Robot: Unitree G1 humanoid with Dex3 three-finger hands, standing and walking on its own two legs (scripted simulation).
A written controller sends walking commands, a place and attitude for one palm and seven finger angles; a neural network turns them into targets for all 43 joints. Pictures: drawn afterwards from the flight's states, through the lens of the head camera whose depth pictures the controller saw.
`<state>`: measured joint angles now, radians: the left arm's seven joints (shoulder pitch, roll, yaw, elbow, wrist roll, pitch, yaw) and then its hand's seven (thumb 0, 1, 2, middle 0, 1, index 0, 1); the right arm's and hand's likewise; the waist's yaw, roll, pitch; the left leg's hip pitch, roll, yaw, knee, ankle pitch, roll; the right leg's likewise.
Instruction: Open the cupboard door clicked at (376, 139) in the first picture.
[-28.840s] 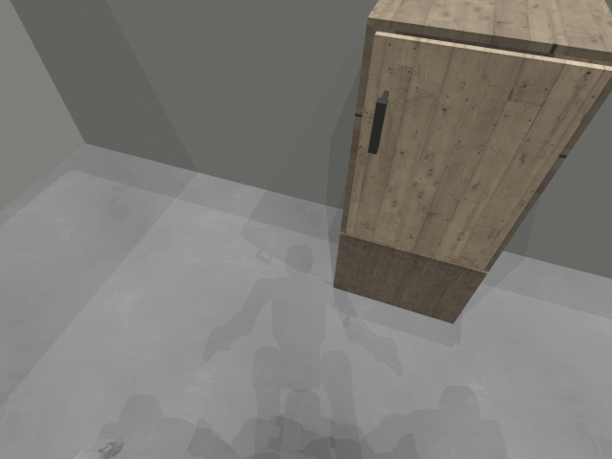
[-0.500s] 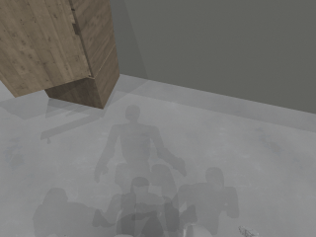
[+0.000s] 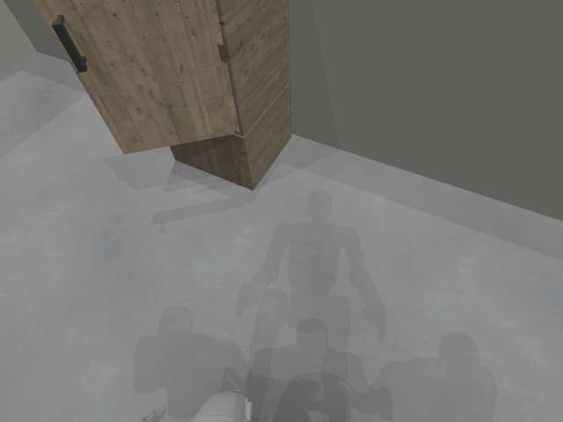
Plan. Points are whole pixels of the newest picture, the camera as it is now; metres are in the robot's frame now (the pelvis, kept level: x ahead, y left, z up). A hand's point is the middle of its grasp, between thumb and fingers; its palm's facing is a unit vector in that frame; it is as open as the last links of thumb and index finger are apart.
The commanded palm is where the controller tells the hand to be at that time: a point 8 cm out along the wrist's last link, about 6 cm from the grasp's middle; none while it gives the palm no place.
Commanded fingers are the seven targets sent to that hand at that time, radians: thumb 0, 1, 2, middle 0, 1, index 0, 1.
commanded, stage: turn to face it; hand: left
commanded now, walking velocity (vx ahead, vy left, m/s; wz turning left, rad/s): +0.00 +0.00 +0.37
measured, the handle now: (71, 44) +0.97 +0.57 +0.01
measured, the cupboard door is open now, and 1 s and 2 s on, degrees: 40 40 40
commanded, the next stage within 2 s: take the last steps up to it in 0.24 s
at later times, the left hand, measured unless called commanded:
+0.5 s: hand out of the picture +0.03 +0.24 -0.17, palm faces +0.20 -0.96 -0.21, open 7.4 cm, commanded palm none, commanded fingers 0.00 0.90 0.90 -0.20 -0.30 -0.20 -0.30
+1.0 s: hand out of the picture -0.01 +0.21 -0.17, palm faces +0.37 -0.92 -0.16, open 7.4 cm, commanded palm none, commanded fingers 0.00 0.90 0.90 -0.20 -0.30 -0.20 -0.30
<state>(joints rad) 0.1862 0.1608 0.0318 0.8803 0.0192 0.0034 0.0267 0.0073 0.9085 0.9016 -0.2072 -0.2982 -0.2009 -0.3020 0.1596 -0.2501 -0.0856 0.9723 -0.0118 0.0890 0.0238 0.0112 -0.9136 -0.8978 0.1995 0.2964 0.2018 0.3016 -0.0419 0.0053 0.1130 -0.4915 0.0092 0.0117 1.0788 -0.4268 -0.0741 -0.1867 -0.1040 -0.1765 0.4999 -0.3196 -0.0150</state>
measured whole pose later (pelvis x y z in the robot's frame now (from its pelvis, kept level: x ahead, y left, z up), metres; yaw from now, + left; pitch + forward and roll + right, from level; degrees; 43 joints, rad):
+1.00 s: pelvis +0.11 +0.08 -0.01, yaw +17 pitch +0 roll +1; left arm 0.43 0.13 0.03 1.13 0.03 -0.05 0.01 0.01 0.91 0.90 -0.20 -0.30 -0.20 -0.30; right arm 0.19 -0.19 -0.05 1.05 -0.02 0.01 0.04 0.01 -0.92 -0.90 0.20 0.30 0.20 0.30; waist 0.03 -0.02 0.08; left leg -0.46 0.05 0.11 0.65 -0.23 -0.01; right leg 0.03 -0.14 -0.20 0.37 -0.38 0.08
